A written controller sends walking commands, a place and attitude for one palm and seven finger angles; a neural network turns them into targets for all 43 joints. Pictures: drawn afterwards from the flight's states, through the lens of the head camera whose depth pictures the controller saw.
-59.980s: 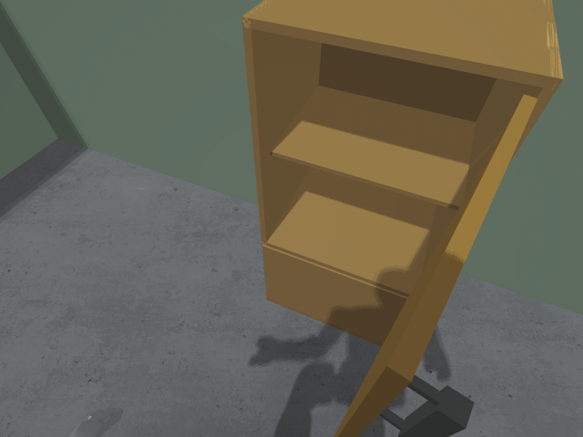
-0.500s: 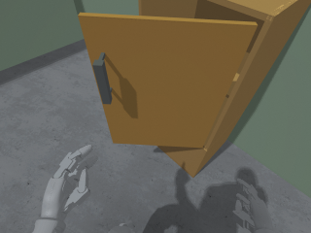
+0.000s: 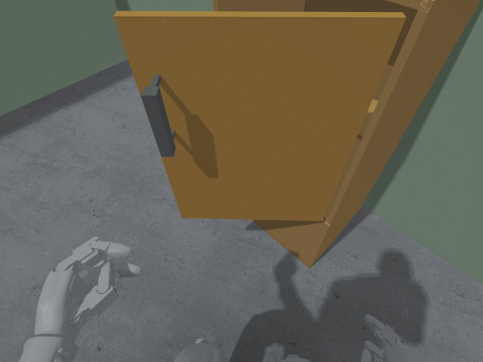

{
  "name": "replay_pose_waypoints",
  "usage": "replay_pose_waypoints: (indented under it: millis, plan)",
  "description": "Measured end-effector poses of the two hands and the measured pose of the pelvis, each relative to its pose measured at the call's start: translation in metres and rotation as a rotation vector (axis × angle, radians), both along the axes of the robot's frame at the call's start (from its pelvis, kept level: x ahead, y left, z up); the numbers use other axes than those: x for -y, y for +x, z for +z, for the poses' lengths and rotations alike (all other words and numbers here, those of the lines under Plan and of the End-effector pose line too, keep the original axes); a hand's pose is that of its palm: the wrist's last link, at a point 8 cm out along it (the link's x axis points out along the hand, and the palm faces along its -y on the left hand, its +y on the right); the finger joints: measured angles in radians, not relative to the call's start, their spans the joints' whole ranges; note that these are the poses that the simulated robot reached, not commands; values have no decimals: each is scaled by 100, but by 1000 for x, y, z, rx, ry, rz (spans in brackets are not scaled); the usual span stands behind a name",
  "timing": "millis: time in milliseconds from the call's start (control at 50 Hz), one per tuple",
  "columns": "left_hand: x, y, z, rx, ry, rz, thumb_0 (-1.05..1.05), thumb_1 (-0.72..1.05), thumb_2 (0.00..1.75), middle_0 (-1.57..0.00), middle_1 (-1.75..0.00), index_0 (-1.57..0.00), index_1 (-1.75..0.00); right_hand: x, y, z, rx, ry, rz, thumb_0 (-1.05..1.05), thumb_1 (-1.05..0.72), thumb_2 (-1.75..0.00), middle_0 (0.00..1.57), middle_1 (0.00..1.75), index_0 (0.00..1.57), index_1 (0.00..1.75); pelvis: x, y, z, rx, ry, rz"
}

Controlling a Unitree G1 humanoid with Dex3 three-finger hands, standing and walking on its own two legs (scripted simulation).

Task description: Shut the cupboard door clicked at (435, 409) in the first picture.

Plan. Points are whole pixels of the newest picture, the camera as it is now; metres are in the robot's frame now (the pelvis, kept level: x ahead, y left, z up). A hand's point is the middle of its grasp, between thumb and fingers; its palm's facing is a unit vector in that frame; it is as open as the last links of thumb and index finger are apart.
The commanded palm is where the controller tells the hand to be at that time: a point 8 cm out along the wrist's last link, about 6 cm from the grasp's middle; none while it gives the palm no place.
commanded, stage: raise the hand and make a fist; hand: left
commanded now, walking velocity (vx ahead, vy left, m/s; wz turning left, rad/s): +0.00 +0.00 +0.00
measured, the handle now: (162, 117) +0.52 +0.18 +0.11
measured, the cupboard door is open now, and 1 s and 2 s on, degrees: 42 42 42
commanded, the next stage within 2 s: bring the fist close to the handle in 1.08 s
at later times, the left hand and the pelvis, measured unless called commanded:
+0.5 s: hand (85, 278) +0.22 +0.22 +0.09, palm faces +0.02 -1.00 -0.03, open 3.1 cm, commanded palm +0.19 +0.28 +0.10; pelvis +0.00 +0.03 +0.02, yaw +2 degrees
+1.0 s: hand (90, 265) +0.23 +0.21 +0.12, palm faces +0.04 -1.00 -0.04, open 3.1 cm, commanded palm +0.20 +0.26 +0.11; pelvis +0.00 +0.01 +0.03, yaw +1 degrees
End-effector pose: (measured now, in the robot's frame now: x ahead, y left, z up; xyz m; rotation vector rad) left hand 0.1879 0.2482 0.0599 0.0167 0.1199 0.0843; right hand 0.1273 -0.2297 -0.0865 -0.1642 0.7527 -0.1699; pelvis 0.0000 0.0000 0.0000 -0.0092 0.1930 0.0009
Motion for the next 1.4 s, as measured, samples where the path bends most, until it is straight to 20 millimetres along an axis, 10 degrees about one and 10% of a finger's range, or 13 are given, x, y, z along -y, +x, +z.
replay_pose_waypoints:
  millis: [240, 400, 520, 740, 900, 1060, 1240, 1400]
  plan:
    - [-4, 1, 2, 76, -4, -136, 2, 90, 90, -101, -119, -101, -119, -11, 34, 18, 74, -86, 81, 1, -90, -90, 20, 30, 20, 30, -25, -2, -1, -7, -31, 19]
    - [-29, 4, 47, 201, 36, -14, 2, 90, 90, -116, -135, -116, -135, -50, 65, 44, 183, -20, 152, 1, -90, -90, 20, 30, 20, 30, -32, 3, 10, 35, -37, 25]
    - [-24, 8, 32, 77, 4, -81, 1, 90, 90, -124, -144, -125, -145, -63, 67, 49, 180, 0, 193, 1, -90, -90, 21, 30, 20, 30, -34, 2, 16, 56, -39, 35]
    - [-34, 18, 71, 196, 52, -38, 2, 90, 90, -129, -149, -129, -150, -44, 46, 45, 119, -16, 169, 1, -90, -90, 21, 30, 20, 30, -28, 4, 25, 88, -32, 35]
    - [-12, 17, 42, 26, -4, -101, 2, 90, 90, -129, -150, -130, -150, -23, 36, 45, 108, -28, 123, 1, -90, -90, 21, 30, 20, 30, -21, 4, 28, 88, -16, 22]
    - [-11, 15, 66, 193, 44, -32, 2, 90, 90, -130, -150, -130, -150, -12, 40, 44, 120, -31, 142, 1, -90, -90, 20, 30, 20, 30, -9, 3, 26, 92, -12, 28]
    - [8, 13, 47, 63, 18, -93, 2, 90, 90, -130, -150, -130, -150, -6, 47, 43, 142, -11, 125, 1, -90, -90, 20, 30, 20, 30, -2, 5, 26, 91, -4, 23]
    - [-3, 51, 62, 201, 34, -40, 2, 89, 90, -130, -150, -130, -150, -2, 45, 33, 98, -19, 137, 1, -90, -90, 20, 30, 20, 30, 2, 3, 23, 82, -7, 34]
